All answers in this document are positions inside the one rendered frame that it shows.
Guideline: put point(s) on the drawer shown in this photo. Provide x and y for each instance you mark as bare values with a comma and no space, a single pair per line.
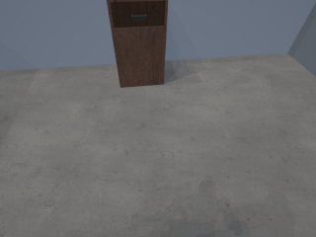
122,11

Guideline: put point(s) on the handle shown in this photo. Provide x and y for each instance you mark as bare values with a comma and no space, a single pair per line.
138,17

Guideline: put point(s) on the cabinet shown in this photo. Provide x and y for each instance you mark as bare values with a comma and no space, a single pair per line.
140,51

